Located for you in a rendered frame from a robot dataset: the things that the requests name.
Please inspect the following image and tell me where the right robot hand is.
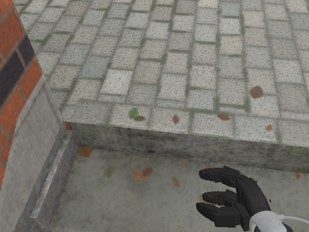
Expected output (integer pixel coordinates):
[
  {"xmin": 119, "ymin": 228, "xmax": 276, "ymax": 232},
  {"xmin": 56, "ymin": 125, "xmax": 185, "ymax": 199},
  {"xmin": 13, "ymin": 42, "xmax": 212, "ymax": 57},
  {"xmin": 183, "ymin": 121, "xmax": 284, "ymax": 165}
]
[{"xmin": 196, "ymin": 165, "xmax": 271, "ymax": 232}]

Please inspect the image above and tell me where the right robot forearm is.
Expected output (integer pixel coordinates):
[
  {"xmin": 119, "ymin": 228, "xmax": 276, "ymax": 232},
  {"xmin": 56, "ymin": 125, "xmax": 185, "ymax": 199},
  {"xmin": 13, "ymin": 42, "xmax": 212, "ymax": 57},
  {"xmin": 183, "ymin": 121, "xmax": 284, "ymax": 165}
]
[{"xmin": 249, "ymin": 211, "xmax": 294, "ymax": 232}]

